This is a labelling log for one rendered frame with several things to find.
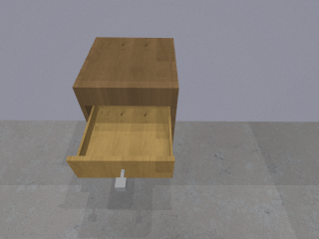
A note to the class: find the handle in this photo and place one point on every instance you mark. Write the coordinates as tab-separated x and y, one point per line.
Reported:
121	183

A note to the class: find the cabinet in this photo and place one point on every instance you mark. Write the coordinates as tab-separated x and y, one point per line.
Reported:
129	72

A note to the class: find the drawer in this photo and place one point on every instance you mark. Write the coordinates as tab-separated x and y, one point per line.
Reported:
137	139

